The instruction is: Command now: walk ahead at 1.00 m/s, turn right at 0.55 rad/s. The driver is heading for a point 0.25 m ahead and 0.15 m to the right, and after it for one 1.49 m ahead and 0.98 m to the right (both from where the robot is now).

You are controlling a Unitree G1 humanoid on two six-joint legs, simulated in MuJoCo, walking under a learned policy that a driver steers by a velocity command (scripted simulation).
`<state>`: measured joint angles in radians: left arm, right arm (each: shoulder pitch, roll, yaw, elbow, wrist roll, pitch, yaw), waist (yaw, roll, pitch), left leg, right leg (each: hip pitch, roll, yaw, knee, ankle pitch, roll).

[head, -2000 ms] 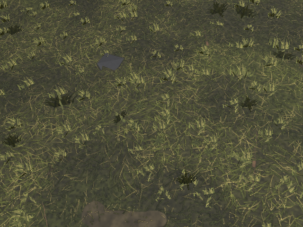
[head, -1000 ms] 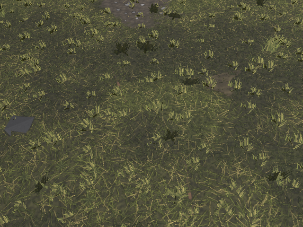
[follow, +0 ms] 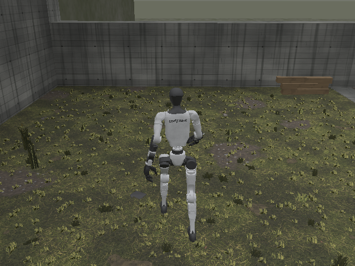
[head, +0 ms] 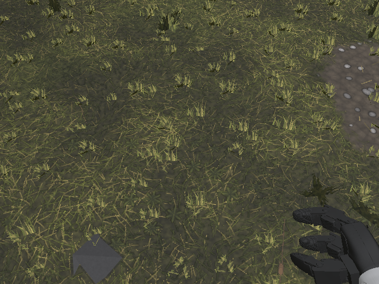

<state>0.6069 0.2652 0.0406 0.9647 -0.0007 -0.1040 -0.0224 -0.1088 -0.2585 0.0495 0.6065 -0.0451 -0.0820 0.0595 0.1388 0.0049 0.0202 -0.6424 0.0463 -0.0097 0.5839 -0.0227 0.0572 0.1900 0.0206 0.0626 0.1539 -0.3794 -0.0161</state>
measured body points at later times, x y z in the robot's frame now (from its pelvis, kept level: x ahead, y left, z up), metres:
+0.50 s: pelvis +0.48 -0.05 -0.03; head +0.49 -0.06 +0.42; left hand +0.77 +0.10 -0.11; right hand +0.34 -0.28 -0.17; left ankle +0.24 +0.14 -0.64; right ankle +0.59 -0.11 -0.73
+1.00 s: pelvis +0.79 -0.14 +0.00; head +0.81 -0.18 +0.44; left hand +1.12 -0.07 -0.09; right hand +0.72 -0.45 -0.08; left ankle +0.96 -0.17 -0.72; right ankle +0.66 -0.15 -0.62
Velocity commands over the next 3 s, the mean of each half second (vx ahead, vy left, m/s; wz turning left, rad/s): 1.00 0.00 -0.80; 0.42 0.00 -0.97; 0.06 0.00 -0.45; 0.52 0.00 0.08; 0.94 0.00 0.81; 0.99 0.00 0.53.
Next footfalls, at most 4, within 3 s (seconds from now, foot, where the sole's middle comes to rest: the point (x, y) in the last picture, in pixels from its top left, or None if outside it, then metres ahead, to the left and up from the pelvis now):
0.04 left None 0.24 0.13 -0.76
0.48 right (255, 241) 0.63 -0.12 -0.76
0.84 left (277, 163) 0.99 -0.21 -0.76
1.26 right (292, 220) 0.73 -0.26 -0.76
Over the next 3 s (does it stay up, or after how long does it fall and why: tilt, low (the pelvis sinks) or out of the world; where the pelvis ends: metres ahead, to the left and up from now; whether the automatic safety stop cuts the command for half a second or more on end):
stays up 1.39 -0.87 0.01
